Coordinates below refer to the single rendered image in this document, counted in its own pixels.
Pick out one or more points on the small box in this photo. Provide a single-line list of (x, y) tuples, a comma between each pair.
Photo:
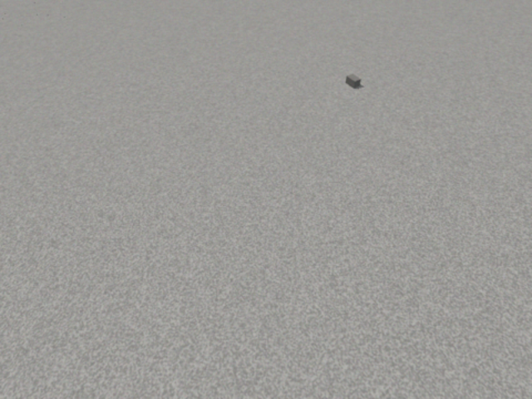
[(353, 81)]

